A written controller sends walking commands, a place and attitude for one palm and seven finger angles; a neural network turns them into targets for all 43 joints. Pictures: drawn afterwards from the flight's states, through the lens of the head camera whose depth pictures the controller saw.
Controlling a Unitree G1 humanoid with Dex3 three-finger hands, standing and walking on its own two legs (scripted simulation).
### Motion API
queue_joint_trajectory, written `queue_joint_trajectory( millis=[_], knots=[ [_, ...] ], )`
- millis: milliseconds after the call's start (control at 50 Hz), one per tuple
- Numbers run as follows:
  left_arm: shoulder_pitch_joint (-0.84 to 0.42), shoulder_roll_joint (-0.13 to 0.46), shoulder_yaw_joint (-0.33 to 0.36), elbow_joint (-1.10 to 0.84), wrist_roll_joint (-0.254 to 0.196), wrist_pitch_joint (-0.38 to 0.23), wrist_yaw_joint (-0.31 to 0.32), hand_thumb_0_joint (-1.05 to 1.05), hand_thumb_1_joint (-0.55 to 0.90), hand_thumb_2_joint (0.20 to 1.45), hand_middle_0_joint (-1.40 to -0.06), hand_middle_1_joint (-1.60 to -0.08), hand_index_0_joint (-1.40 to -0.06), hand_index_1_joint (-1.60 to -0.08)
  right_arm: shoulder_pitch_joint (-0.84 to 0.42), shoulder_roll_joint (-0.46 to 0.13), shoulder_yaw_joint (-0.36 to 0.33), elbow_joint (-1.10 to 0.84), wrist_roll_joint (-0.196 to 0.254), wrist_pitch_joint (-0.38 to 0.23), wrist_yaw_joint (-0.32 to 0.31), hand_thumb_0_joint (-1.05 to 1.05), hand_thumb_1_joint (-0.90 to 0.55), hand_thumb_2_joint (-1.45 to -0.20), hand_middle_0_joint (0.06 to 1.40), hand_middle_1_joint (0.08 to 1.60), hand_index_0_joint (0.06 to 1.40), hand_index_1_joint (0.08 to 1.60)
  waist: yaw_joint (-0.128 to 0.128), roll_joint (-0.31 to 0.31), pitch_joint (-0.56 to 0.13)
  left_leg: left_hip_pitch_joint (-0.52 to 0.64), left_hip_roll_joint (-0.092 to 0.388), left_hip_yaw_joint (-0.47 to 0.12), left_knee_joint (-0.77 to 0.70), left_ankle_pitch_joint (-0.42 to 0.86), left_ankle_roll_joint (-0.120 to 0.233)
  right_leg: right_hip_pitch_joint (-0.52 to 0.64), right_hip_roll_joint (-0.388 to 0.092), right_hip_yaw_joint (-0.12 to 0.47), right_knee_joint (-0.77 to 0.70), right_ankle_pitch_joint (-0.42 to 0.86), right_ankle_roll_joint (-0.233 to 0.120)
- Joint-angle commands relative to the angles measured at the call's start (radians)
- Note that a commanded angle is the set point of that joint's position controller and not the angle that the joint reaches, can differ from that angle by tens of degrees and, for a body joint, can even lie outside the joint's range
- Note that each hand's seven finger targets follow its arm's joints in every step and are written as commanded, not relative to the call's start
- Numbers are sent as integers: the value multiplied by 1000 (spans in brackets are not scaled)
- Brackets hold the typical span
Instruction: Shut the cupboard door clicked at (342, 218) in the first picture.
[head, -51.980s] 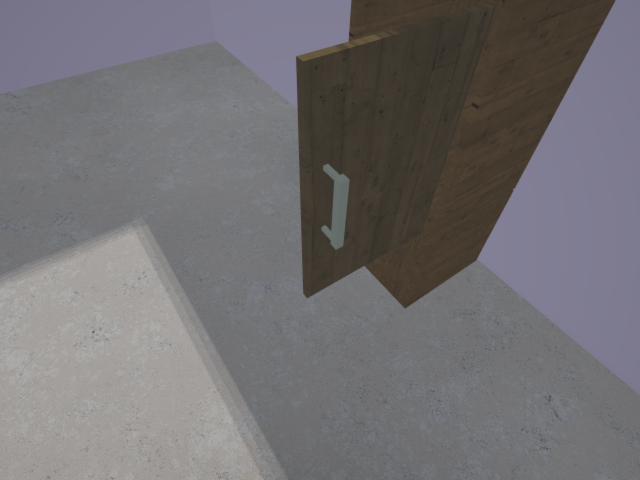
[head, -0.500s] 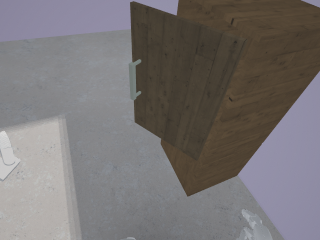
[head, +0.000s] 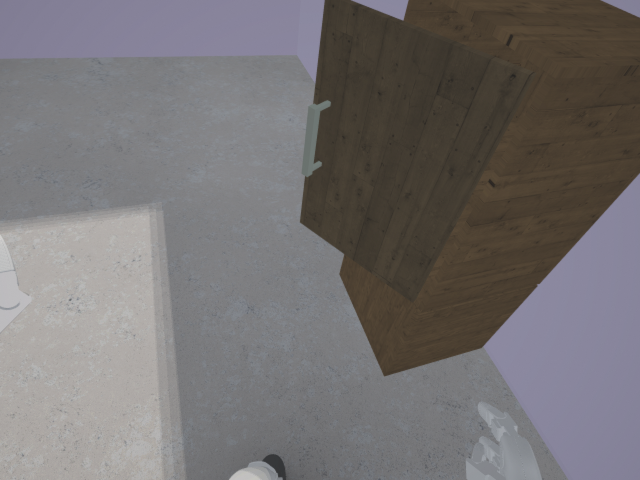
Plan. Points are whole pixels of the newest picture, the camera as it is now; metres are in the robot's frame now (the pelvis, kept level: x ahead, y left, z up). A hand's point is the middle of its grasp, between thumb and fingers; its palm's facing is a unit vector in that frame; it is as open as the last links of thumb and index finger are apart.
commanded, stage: step back with the hand held close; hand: left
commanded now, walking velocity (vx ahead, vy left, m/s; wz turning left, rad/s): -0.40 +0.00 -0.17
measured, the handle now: (316, 139) +0.81 +0.03 -0.02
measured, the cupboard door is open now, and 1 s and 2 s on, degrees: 31 31 31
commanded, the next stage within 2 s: stop stepping back and stand still in 0.20 s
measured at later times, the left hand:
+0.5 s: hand out of the picture -0.01 +0.34 +0.19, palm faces +0.33 -0.84 -0.44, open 7.5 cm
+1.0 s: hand out of the picture -0.16 +0.47 +0.22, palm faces +0.37 -0.80 -0.48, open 7.4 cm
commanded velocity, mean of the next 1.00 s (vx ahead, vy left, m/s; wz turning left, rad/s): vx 0.17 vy -0.12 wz -0.03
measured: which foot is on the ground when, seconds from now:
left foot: down 0.00-0.12, up 0.14-0.20, down 0.22-0.42, up 0.44-0.60, down 0.62-0.90, up 0.92-1.00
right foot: up 0.00-0.10, down 0.12-0.24, up 0.26-0.44, down 0.46-0.60, up 0.62-0.94, down 0.96-1.00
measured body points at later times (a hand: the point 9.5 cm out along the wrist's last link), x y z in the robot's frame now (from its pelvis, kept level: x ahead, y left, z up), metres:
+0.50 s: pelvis -0.21 +0.10 -0.02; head -0.23 +0.16 +0.42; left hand -0.04 +0.38 +0.21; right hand -0.06 -0.15 -0.07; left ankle -0.05 +0.13 -0.67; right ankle -0.21 -0.01 -0.73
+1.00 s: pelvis -0.39 +0.23 -0.01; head -0.41 +0.26 +0.44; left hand -0.19 +0.51 +0.24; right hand -0.27 -0.03 -0.08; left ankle -0.29 +0.31 -0.66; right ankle -0.43 +0.13 -0.73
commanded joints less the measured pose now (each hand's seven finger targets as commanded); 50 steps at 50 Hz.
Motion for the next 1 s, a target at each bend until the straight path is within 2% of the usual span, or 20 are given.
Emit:
queue_joint_trajectory(
  millis=[0,60,100,120,160,240,360,400,420,440,560,580,620,660,840,880,900,920,960,980],
  knots=[
    [66,111,92,-194,-55,-40,16,0,900,900,-200,-300,-200,-300,-119,-138,-57,-150,5,-84,20,0,-900,-900,200,300,200,300,57,256,-240,144,211,-102,-350,-495,-84,195,-22,-66,-122,-119,-34],
    [4,117,73,-222,-58,-51,6,0,900,900,-200,-300,-200,-300,-78,-136,-42,-123,-14,-71,25,0,-900,-900,200,300,200,300,38,119,-206,290,185,-39,-236,-439,-168,123,-97,-4,-514,-87,-65],
    [-101,169,87,-252,-28,-66,27,0,900,900,-200,-300,-200,-300,-44,-117,-30,-76,-20,-60,26,0,-900,-900,200,300,200,300,17,-144,-152,464,46,11,270,-271,-185,-258,-416,417,-783,-15,-201],
    [-227,195,88,-266,0,-76,44,0,900,900,-200,-300,-200,-300,-59,-111,-10,-80,-44,-63,20,0,-900,-900,200,300,200,300,16,-177,-92,439,14,-3,330,-316,-175,-272,-458,384,-777,246,-206],
    [-304,111,-34,-153,7,-14,11,0,900,900,-200,-300,-200,-300,-78,-125,-23,-90,-2,-48,3,0,-900,-900,200,300,200,300,-12,-288,-7,389,-23,-37,287,-276,-146,-274,-340,215,-632,275,-121],
    [-292,137,47,-162,-6,-19,-15,0,900,900,-200,-300,-200,-300,-151,-169,-29,-137,-5,-60,-11,0,-900,-900,200,300,200,300,37,347,-100,103,274,-300,-487,-653,-70,119,11,1,-14,-124,-6],
    [124,169,160,-328,-79,-3,-44,0,900,900,-200,-300,-200,-300,-111,-119,-45,-227,3,-34,61,0,-900,-900,200,300,200,300,96,273,-317,154,104,151,-355,-557,-246,303,74,-220,-91,-161,-60],
    [163,244,223,-405,-67,21,-15,0,900,900,-200,-300,-200,-300,-71,-101,-44,-200,27,-34,68,0,-900,-900,200,300,200,300,105,-155,-235,274,-56,267,382,-483,-274,-30,-201,13,-575,-218,-160],
    [53,256,185,-493,-45,10,-7,0,900,900,-200,-300,-200,-300,-71,-134,-65,-172,28,-36,63,0,-900,-900,200,300,200,300,65,-428,-84,161,-39,-68,965,-487,-205,-363,-517,451,-748,-283,-282],
    [-138,310,226,-455,-61,21,9,0,900,900,-200,-300,-200,-300,-62,-141,-51,-139,-7,-31,43,0,-900,-900,200,300,200,300,-15,-300,12,23,-13,-159,1173,-439,-162,-496,-584,497,-810,-328,-340],
    [-409,95,-49,-65,26,52,31,0,900,900,-200,-300,-200,-300,-4,-158,2,-80,-2,-48,-24,0,-900,-900,200,300,200,300,-26,189,71,359,-15,-3,-19,-605,-64,-312,-206,59,-287,-297,-121],
    [-447,86,-58,-115,28,32,35,0,900,900,-200,-300,-200,-300,-2,-205,-9,-113,8,-67,-19,0,-900,-900,200,300,200,300,-16,527,93,357,215,-429,-284,-896,12,-413,-63,-53,112,-180,-42],
    [-303,134,9,-102,33,-6,7,0,900,900,-200,-300,-200,-300,-20,-168,-8,-134,6,-80,9,0,-900,-900,200,300,200,300,15,253,66,153,350,-656,-433,-976,24,-352,-61,49,487,41,-17],
    [-147,80,-3,-207,15,16,-18,0,900,900,-200,-300,-200,-300,-70,-170,-32,-158,4,-57,41,0,-900,-900,200,300,200,300,41,83,27,141,258,-415,-395,-846,-115,-285,-71,13,434,147,-20],
    [62,182,99,-227,-22,99,12,0,900,900,-200,-300,-200,-300,-70,-81,-32,-170,-29,-23,5,0,-900,-900,200,300,200,300,98,288,-131,64,45,158,-392,-382,-353,481,70,-304,-252,-59,-72],
    [23,206,79,-177,-17,118,13,0,900,900,-200,-300,-200,-300,5,-78,-18,-106,36,-28,20,0,-900,-900,200,300,200,300,85,-295,-149,131,-71,208,563,-464,-213,250,-237,-43,-526,39,-231],
    [-42,171,71,-178,-15,100,12,0,900,900,-200,-300,-200,-300,-4,-101,-27,-114,23,-34,23,0,-900,-900,200,300,200,300,41,-272,-124,-62,-61,-24,863,-541,-54,136,-393,192,-556,87,-321],
    [-185,319,199,-265,-34,57,35,0,900,900,-200,-300,-200,-300,-70,-129,-9,-171,1,-35,21,0,-900,-900,200,300,200,300,30,-164,-27,-225,19,-103,983,-511,-83,87,-532,411,-656,-48,-370],
    [-222,250,154,-33,-15,15,45,0,900,900,-200,-300,-200,-300,-54,-100,10,-190,-16,-29,44,0,-900,-900,200,300,200,300,6,-225,-15,-135,92,-79,739,-437,-110,10,-506,359,-685,-341,31],
    [-216,96,9,-18,-10,53,30,0,900,900,-200,-300,-200,-300,-46,-129,-35,-140,6,-15,29,0,-900,-900,200,300,200,300,24,-299,27,-113,38,22,690,-374,-117,17,-414,332,-723,-463,-201]
  ],
)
